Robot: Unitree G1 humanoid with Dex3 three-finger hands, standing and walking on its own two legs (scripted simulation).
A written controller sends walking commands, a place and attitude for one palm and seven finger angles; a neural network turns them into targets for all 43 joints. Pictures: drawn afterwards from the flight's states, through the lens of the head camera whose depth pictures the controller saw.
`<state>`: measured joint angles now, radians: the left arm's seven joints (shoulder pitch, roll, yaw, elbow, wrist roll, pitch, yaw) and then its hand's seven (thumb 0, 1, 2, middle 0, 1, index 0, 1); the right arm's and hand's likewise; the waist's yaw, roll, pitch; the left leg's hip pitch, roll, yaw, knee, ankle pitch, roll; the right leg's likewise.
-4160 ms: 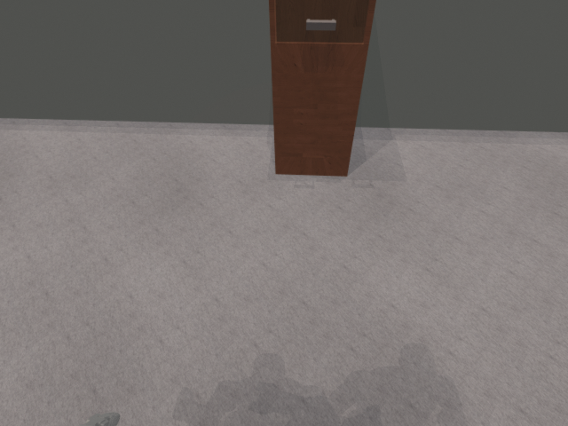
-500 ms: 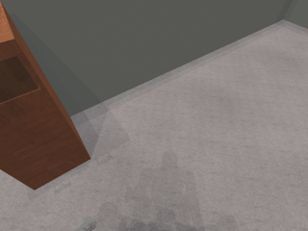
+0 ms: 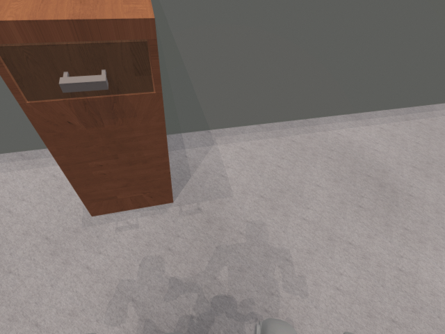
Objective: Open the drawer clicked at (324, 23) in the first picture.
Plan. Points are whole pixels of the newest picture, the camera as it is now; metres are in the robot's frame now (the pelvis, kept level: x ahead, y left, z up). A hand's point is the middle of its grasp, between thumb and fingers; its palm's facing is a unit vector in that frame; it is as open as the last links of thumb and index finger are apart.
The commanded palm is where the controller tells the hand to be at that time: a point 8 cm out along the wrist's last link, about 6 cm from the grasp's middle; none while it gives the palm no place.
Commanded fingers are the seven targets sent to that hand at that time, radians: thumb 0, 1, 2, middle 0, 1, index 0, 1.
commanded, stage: turn to face it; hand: left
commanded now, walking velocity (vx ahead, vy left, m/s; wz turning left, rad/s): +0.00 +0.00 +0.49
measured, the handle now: (85, 78) +0.68 +0.40 +0.01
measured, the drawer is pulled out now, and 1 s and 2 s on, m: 0.00 0.00 0.00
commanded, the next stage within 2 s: take the last steps up to it in 0.40 s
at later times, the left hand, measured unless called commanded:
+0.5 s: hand out of the picture +0.03 +0.15 -0.15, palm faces +0.24 -0.93 -0.26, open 7.4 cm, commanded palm none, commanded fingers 0.00 0.90 0.90 -0.20 -0.30 -0.20 -0.30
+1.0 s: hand out of the picture +0.00 +0.20 -0.17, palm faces +0.34 -0.92 -0.19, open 7.4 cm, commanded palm none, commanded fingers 0.00 0.90 0.90 -0.20 -0.30 -0.20 -0.30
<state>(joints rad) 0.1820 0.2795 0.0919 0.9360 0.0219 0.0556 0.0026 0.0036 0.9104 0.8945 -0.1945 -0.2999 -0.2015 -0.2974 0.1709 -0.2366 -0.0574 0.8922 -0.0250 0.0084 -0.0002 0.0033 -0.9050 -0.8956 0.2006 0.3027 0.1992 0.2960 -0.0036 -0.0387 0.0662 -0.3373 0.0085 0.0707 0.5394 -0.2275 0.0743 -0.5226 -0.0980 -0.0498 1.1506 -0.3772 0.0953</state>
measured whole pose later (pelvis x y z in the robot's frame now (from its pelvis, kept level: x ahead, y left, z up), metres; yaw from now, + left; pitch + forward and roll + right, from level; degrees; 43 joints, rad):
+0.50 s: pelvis +0.00 -0.05 +0.00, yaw +14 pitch +0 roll +1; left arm 0.21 0.16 0.03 0.92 0.02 0.01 0.02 0.00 0.90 0.89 -0.20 -0.30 -0.21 -0.30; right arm 0.20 -0.25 -0.09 0.96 -0.02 0.07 0.02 0.01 -0.91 -0.90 0.20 0.30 0.20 0.30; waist -0.02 0.05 0.06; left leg -0.50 -0.01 -0.02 1.09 -0.40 -0.05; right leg -0.21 -0.06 -0.10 0.53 -0.31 0.00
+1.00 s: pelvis +0.05 +0.01 +0.01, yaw +19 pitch -1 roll +0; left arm 0.26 0.21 0.05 1.07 0.02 0.01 -0.02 0.01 0.91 0.89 -0.19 -0.30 -0.20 -0.30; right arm 0.36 -0.14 -0.02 1.09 -0.02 -0.05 -0.02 0.00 -0.91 -0.90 0.20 0.30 0.20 0.30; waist 0.00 -0.02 0.04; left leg -0.01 0.00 0.08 0.32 -0.30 0.03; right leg -0.50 -0.11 -0.08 0.91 -0.30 0.04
